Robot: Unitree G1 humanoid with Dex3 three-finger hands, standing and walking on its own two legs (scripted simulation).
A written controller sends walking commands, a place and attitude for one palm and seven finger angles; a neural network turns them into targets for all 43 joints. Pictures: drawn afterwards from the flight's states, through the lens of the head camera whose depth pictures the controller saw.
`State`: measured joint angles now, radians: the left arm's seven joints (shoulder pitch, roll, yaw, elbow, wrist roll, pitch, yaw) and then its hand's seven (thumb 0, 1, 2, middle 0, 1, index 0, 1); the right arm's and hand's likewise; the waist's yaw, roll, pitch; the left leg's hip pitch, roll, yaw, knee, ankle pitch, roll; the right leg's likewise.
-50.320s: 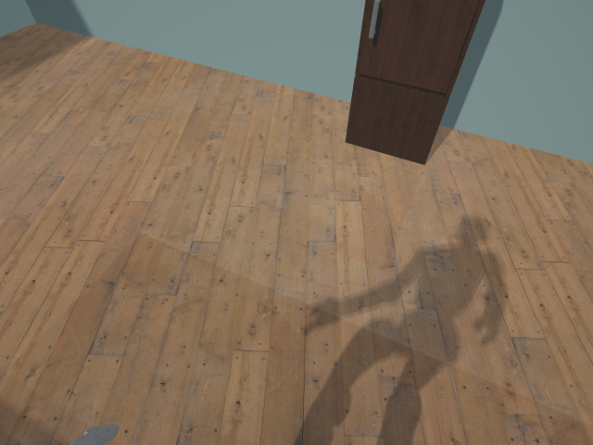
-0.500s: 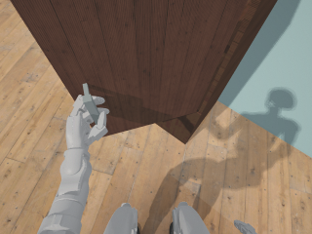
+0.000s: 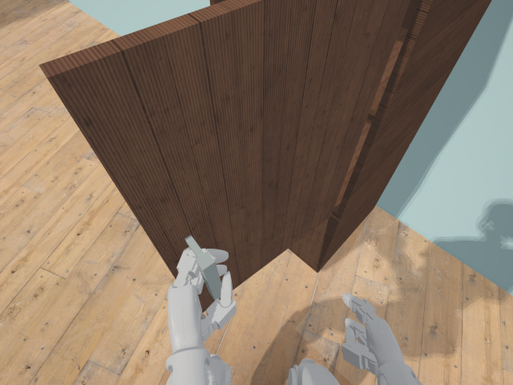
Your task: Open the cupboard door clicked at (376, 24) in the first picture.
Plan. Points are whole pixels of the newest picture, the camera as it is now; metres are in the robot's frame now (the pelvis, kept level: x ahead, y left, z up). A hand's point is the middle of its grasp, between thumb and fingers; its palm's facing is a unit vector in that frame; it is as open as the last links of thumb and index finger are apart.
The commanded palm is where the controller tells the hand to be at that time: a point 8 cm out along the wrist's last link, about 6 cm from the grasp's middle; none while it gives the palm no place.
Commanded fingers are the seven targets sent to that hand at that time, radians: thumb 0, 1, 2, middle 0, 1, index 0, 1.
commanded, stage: open thumb and fingers to let go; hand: left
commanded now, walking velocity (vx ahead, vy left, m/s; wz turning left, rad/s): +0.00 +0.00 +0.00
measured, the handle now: (205, 269) +0.29 +0.10 +0.01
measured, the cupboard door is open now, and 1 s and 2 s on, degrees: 82 78 80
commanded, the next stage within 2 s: slide the hand sideways off the handle in 0.88 s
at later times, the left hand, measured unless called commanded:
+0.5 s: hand (224, 292) +0.26 +0.06 +0.01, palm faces +0.39 -0.92 -0.04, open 11.0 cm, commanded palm +0.21 +0.11 +0.01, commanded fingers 0.00 -0.50 0.30 -0.29 -1.15 -0.29 -1.15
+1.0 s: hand (221, 293) +0.26 +0.07 +0.01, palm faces +0.29 -0.96 -0.03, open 14.7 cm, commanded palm +0.21 +0.11 +0.01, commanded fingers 0.00 -0.50 0.30 -0.15 -0.30 -0.15 -0.30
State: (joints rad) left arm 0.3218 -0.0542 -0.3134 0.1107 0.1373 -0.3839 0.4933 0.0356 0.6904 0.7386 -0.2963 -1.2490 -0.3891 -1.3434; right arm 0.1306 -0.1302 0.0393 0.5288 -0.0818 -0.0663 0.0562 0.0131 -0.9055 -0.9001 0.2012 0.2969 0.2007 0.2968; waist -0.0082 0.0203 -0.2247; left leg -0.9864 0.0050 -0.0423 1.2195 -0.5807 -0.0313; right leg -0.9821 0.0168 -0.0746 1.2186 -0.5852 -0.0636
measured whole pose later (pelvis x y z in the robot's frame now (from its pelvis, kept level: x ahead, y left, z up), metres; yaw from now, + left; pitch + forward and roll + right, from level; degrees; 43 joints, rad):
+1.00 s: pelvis -0.03 +0.01 -0.01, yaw +1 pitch +20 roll +0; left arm 0.12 -0.09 -0.28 0.27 0.14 -0.44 0.56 -0.01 -0.50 0.30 -0.37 -0.60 -0.37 -0.66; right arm 0.15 -0.17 0.01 0.58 -0.09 -0.08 0.02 0.02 -0.91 -0.90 0.20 0.30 0.20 0.30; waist 0.01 0.03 -0.20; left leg -1.06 -0.01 -0.05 1.27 -0.55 -0.02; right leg -1.04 0.00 -0.08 1.27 -0.56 -0.05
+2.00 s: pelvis -0.02 +0.02 -0.04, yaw +0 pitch +21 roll -1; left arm 0.54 0.13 -0.10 -0.16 -0.11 -0.48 -0.07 -0.01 -0.50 0.30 -0.15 -0.30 -0.17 -0.31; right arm 0.19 -0.22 -0.01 0.41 -0.01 -0.05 -0.01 0.02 -0.91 -0.90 0.20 0.30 0.20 0.30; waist 0.03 0.03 -0.20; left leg -1.15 -0.01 -0.04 1.41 -0.63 0.00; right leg -1.13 0.00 -0.07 1.39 -0.62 -0.04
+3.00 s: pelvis +0.01 +0.04 +0.06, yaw -1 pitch +7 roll -2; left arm 0.71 0.32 0.09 -0.44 -0.06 0.00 0.10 -0.01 -0.22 0.42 -0.17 -0.30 -0.17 -0.30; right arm 0.29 -0.22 0.03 0.41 0.03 -0.03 -0.13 0.02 -0.90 -0.90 0.20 0.30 0.20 0.30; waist 0.03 0.07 -0.14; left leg -0.55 -0.01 -0.02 0.90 -0.47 0.03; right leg -0.53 0.01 -0.04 0.85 -0.44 0.00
